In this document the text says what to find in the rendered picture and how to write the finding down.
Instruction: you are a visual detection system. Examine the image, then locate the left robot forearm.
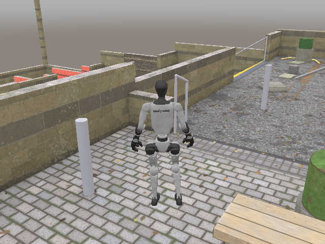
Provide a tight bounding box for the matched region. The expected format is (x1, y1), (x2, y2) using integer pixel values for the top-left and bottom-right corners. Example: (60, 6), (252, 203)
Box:
(133, 123), (142, 142)

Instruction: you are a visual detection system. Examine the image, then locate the robot right hand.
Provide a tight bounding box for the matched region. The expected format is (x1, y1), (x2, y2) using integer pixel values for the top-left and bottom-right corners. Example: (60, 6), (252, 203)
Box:
(182, 137), (194, 147)

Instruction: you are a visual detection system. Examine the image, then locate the robot left upper arm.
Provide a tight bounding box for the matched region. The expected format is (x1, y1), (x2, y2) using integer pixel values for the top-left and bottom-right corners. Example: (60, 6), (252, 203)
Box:
(137, 103), (151, 130)

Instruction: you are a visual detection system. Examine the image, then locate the robot right upper arm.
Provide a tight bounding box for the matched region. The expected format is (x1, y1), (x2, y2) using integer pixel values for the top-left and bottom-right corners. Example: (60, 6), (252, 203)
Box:
(172, 102), (187, 130)

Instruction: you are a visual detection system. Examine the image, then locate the left robot shin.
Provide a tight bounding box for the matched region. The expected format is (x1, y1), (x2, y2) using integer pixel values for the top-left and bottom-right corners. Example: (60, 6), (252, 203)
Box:
(150, 167), (158, 199)

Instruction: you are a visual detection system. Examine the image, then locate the robot left hand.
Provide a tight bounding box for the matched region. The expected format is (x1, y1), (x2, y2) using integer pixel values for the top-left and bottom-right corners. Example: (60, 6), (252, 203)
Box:
(131, 140), (143, 152)

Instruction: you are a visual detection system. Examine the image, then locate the right robot forearm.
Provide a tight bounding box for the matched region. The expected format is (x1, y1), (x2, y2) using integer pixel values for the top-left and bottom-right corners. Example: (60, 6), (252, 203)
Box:
(182, 122), (192, 139)

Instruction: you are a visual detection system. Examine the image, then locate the robot left foot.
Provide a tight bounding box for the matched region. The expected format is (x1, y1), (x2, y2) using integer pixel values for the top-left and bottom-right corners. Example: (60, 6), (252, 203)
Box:
(151, 193), (160, 206)

